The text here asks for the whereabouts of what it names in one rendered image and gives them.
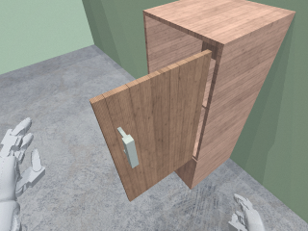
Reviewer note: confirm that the cupboard door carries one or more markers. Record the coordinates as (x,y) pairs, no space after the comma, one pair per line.
(161,112)

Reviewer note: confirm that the robot right hand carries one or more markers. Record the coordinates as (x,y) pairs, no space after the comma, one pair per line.
(250,220)

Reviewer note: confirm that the robot left hand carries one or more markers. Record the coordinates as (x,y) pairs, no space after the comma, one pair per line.
(12,154)

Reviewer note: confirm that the handle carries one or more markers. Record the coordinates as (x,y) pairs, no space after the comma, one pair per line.
(129,148)

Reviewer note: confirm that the robot left forearm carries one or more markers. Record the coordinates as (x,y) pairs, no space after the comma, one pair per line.
(9,219)

